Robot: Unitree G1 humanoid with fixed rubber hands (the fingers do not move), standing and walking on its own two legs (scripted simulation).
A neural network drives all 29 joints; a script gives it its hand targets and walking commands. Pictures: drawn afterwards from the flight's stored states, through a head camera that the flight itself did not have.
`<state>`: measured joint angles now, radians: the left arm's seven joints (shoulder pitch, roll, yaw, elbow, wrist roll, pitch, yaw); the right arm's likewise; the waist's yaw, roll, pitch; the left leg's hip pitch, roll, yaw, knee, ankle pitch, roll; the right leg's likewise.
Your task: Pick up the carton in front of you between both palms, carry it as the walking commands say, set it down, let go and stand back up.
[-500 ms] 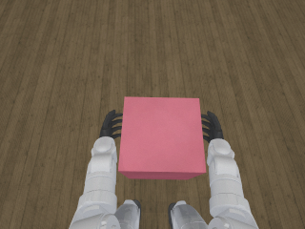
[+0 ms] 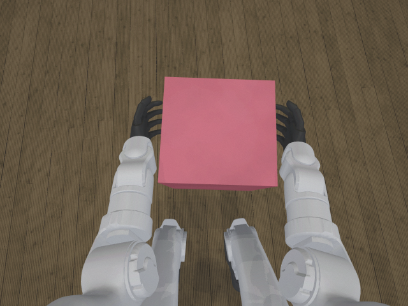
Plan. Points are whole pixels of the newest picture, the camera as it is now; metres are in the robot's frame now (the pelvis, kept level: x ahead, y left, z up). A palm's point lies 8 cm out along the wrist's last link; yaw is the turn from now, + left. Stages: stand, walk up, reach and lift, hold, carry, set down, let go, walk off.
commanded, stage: set down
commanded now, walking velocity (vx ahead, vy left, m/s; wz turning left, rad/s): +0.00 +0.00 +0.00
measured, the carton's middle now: (215, 144) +0.43 -0.03 -0.15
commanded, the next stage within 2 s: none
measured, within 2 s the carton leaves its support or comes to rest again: rests again in 1.40 s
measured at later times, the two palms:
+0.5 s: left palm (161, 143) +0.46 +0.11 -0.24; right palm (274, 151) +0.43 -0.19 -0.23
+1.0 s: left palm (171, 147) +0.49 +0.10 -0.37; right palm (264, 158) +0.45 -0.20 -0.37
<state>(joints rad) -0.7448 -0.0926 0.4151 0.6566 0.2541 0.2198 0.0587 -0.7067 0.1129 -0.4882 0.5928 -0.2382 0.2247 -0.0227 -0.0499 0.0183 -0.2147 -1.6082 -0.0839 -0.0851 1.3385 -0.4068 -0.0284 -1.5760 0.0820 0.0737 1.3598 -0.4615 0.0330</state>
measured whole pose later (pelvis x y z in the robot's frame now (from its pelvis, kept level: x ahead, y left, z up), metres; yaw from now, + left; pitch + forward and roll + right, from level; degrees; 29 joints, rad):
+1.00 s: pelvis -0.03 +0.00 -0.22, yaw -2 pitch +42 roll -1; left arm -1.25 0.17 0.20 0.94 0.01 0.16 0.15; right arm -1.14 -0.11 -0.36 0.79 0.01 0.17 -0.14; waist -0.07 0.03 0.14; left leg -2.30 -0.14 -0.07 2.10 -0.53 -0.07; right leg -2.26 0.15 0.06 2.12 -0.59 0.09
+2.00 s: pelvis -0.04 +0.01 -0.24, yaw -3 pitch +37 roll -2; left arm -1.37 0.23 0.27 1.18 0.09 0.07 0.04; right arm -1.27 -0.15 -0.46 1.04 -0.12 0.07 -0.02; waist -0.06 0.02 0.24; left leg -2.29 -0.10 -0.05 2.18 -0.54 -0.04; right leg -2.25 0.10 0.03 2.19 -0.59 0.07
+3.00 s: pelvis -0.02 +0.01 -0.09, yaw -3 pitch +47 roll -1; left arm -1.02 0.28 0.17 0.79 -0.04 0.14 0.06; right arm -0.93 -0.22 -0.28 0.73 0.11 0.11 -0.05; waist -0.07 0.02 -0.08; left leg -2.00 -0.05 -0.04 1.68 -0.49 -0.02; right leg -1.99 0.05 0.02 1.68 -0.51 0.02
